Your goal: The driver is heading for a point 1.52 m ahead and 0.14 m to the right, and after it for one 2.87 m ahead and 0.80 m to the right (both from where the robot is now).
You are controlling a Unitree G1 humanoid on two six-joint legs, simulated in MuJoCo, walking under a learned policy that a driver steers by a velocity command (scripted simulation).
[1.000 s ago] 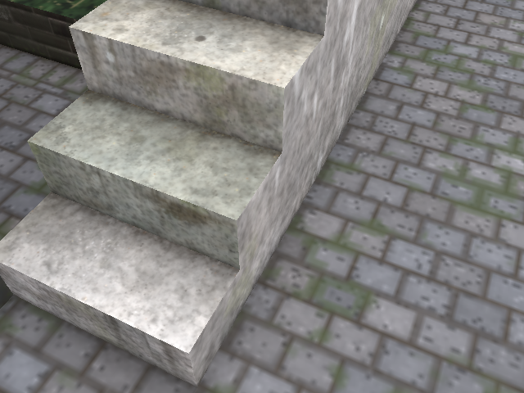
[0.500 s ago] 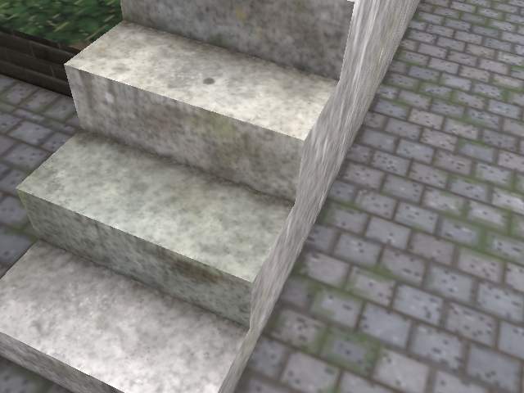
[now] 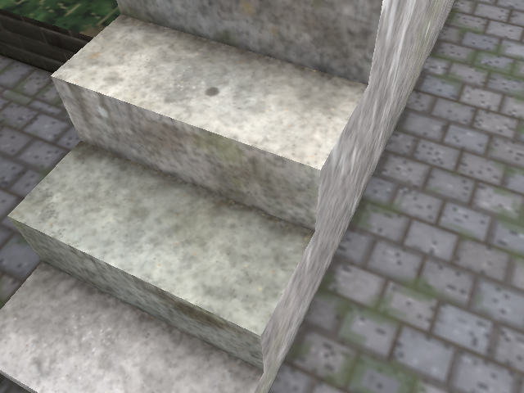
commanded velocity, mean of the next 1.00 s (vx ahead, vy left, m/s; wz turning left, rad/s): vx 0.00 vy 0.00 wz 0.00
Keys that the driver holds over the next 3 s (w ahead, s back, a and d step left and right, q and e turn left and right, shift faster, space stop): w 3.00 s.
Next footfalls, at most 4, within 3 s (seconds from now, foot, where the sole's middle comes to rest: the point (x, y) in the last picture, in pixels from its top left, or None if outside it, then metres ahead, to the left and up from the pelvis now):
0.18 left None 0.04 0.14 -0.78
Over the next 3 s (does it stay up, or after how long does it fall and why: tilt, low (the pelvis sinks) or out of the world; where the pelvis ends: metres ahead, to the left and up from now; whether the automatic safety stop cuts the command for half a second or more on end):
stays up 0.06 -0.01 0.00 its command is cut before an obstacle from the start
